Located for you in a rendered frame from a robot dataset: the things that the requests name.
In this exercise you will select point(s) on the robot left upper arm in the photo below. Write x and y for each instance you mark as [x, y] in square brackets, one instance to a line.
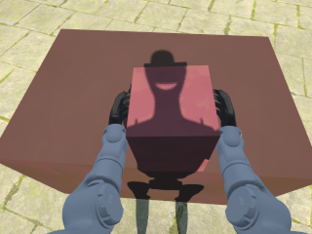
[91, 210]

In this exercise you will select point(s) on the pedestal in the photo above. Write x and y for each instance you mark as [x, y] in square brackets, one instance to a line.
[55, 134]

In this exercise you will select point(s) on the carton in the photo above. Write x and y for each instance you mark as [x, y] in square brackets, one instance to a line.
[172, 123]

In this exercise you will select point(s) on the robot left hand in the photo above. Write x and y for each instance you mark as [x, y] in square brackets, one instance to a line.
[116, 115]

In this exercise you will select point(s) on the robot right hand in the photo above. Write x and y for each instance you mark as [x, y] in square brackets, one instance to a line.
[226, 111]

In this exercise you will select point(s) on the robot right upper arm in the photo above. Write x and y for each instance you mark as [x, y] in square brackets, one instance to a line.
[252, 211]

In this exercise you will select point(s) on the left robot forearm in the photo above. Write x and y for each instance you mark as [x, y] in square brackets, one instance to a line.
[110, 162]

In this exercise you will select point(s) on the right robot forearm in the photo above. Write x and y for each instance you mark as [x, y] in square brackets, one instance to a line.
[235, 167]

